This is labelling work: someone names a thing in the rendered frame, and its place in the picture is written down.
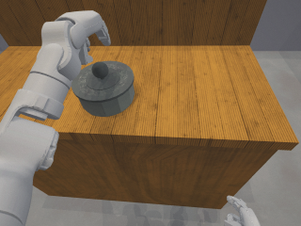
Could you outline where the table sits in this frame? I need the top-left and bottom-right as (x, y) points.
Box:
(0, 0), (299, 209)

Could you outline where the lid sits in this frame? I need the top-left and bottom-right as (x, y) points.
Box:
(71, 60), (135, 103)

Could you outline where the left robot forearm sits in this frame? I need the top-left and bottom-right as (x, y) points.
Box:
(0, 16), (87, 141)

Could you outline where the pot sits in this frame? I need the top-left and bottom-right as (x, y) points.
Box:
(78, 84), (135, 117)

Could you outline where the robot left upper arm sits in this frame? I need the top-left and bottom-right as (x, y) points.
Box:
(0, 116), (59, 226)

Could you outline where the robot right hand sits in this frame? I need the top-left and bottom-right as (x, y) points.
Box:
(224, 195), (261, 226)

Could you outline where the knob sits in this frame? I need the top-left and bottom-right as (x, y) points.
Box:
(91, 61), (109, 78)

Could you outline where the robot left hand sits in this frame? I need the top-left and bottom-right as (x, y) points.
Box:
(58, 10), (111, 65)

